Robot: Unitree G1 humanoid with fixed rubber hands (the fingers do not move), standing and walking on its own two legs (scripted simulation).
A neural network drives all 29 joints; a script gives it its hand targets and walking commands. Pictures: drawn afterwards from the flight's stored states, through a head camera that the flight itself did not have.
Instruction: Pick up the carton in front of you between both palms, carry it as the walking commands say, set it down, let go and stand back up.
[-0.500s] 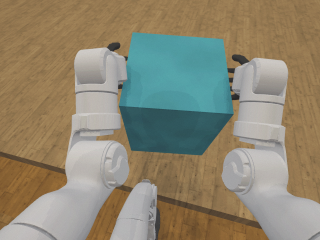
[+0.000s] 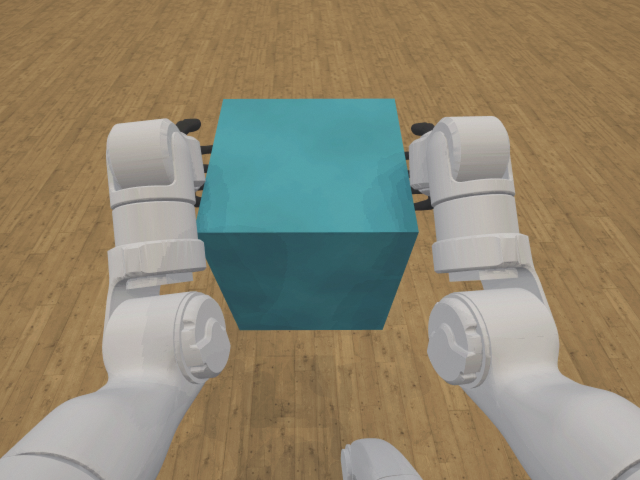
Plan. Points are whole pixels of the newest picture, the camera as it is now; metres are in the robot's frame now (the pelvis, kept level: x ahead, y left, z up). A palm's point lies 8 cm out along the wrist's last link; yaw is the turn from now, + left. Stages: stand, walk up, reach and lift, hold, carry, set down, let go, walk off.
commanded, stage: carry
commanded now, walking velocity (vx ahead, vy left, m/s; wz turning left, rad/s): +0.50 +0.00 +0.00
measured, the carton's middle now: (310, 224) +0.41 -0.02 +0.11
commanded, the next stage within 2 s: none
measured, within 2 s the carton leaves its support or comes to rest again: neither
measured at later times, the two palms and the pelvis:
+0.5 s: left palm out of the picture +0.71 +0.07 +0.30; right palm (406, 12) +0.71 -0.21 +0.27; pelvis +0.29 -0.09 +0.09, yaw +1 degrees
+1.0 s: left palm (286, 10) +0.95 -0.03 +0.21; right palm (410, 9) +0.97 -0.31 +0.20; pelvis +0.61 -0.19 +0.11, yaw +3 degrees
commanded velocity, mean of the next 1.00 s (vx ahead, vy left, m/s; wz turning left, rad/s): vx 0.50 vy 0.00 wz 0.00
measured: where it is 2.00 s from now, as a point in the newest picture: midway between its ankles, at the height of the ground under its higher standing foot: (337, 222)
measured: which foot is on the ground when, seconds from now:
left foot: down 0.00-0.12, up 0.14-0.42, down 0.44-0.84, up 0.86-1.00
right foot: up 0.00-0.04, down 0.06-0.42, up 0.44-0.84, down 0.86-1.00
